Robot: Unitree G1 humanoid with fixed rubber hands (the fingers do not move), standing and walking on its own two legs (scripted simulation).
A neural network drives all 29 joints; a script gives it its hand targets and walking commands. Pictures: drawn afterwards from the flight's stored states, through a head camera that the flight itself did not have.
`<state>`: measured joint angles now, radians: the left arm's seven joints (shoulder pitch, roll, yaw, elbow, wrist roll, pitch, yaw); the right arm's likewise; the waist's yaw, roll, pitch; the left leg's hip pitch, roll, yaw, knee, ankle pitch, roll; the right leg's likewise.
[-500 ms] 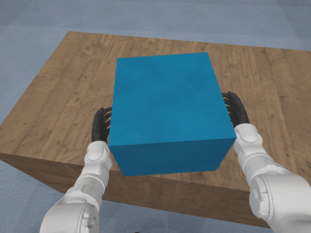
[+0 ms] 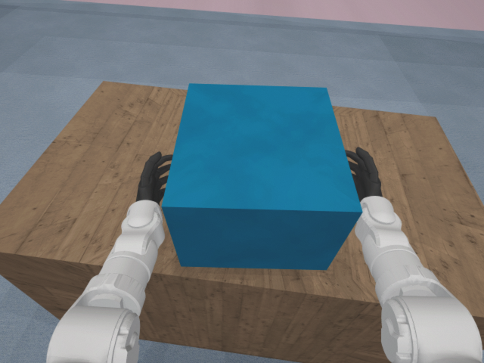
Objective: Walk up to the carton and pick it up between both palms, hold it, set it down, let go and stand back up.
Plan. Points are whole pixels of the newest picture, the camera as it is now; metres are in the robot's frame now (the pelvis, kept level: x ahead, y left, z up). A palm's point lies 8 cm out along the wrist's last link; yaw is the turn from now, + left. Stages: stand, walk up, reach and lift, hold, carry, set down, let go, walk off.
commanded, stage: reach and lift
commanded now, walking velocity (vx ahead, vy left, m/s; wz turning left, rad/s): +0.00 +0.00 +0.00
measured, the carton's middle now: (256, 174) +0.48 +0.03 +0.04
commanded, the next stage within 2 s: hold in 2.00 s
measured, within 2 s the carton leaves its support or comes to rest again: neither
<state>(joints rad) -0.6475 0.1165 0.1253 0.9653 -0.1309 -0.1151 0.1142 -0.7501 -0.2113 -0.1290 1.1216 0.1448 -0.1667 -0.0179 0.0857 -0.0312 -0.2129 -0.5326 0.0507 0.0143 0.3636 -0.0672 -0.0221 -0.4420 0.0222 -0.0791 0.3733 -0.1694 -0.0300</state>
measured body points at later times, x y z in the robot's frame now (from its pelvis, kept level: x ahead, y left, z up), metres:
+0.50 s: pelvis +0.02 +0.00 +0.01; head +0.02 +0.02 +0.46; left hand +0.38 +0.21 +0.09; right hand +0.42 -0.17 +0.10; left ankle +0.05 +0.13 -0.74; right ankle +0.00 -0.10 -0.74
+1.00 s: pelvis +0.00 +0.01 +0.01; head -0.02 +0.04 +0.46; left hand +0.38 +0.21 +0.13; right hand +0.38 -0.17 +0.13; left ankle +0.05 +0.13 -0.74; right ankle +0.00 -0.10 -0.74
